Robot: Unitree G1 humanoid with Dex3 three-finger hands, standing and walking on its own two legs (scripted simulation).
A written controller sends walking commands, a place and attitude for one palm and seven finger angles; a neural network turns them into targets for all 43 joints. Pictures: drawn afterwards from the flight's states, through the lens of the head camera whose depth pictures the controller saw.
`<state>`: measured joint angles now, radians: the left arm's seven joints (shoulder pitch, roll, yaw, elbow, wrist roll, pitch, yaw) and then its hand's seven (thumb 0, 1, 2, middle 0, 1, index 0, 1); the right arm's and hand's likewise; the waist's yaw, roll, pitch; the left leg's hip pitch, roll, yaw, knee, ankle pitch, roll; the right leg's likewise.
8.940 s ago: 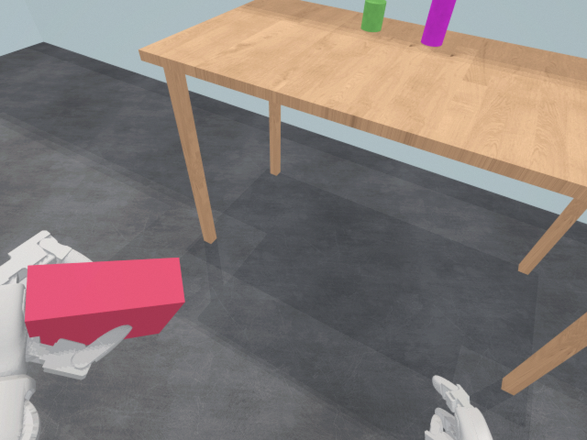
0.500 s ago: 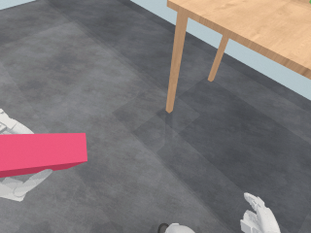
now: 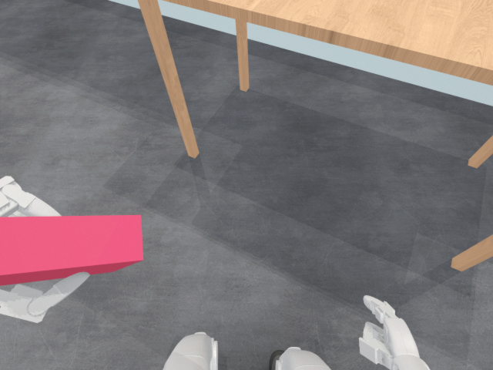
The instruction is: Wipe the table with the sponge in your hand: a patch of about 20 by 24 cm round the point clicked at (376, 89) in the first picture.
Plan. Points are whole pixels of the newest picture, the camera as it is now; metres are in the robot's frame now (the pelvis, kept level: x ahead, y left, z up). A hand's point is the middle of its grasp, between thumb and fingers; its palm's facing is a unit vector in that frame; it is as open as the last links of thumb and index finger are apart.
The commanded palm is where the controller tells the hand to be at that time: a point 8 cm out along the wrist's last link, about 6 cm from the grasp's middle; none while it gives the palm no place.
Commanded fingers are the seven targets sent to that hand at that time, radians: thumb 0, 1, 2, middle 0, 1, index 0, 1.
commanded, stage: turn to face it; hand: left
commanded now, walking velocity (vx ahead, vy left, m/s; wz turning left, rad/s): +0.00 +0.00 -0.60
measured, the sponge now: (86, 249) +0.24 +0.19 +0.14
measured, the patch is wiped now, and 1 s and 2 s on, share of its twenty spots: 0.00 0.00 0.00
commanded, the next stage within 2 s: take the last steps up to it in 1.54 s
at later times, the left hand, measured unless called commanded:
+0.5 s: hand (135, 253) +0.23 +0.12 +0.16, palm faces +0.14 -0.87 -0.48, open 9.4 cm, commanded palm +0.17 +0.19 +0.19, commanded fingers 0.00 0.10 1.30 -1.20 -1.60 -1.20 -1.60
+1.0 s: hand (223, 273) +0.21 +0.03 +0.17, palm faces -0.16 -0.89 -0.42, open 9.4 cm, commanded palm +0.19 +0.09 +0.19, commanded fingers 0.00 0.10 1.30 -1.20 -1.60 -1.20 -1.60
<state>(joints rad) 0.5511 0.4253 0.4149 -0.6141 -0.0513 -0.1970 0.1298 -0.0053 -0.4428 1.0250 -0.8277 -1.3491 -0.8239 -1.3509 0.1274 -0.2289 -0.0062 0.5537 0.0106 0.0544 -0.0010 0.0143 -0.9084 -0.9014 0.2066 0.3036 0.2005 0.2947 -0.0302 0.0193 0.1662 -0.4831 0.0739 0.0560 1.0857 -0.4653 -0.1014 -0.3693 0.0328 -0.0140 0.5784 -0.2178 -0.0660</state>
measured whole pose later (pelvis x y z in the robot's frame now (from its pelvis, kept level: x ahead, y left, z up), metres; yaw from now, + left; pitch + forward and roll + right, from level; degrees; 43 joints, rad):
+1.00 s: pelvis -0.11 -0.04 +0.00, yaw -36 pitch +0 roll -2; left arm 0.46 0.36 0.35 -0.56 -0.01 -0.16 0.14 -0.01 -0.44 1.03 -0.83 -1.34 -0.83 -1.35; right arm 0.20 -0.18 0.01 0.50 0.01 -0.01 0.01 0.01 -0.91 -0.90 0.20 0.30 0.20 0.29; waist 0.03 0.02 0.09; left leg -0.24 0.19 0.19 0.58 -0.30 -0.06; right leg -0.45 -0.03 -0.09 0.93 -0.44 0.06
